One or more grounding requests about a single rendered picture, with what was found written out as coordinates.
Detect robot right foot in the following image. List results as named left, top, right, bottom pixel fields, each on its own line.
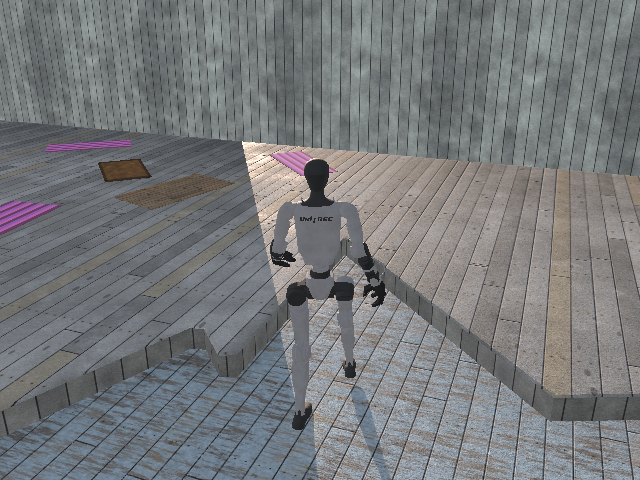
left=342, top=358, right=356, bottom=378

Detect robot right forearm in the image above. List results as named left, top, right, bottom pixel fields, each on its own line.
left=358, top=242, right=382, bottom=287

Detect left robot upper arm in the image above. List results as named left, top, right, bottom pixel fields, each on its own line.
left=272, top=202, right=297, bottom=254

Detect right robot upper arm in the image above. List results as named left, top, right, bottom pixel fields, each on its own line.
left=338, top=201, right=367, bottom=258

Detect robot left forearm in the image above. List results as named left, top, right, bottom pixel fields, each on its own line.
left=270, top=239, right=283, bottom=261

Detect left robot hand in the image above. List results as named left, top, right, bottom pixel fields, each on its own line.
left=272, top=251, right=296, bottom=267

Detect right robot hand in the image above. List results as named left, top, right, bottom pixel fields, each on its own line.
left=363, top=281, right=386, bottom=307

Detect right robot thigh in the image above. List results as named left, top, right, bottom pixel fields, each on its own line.
left=334, top=276, right=354, bottom=328

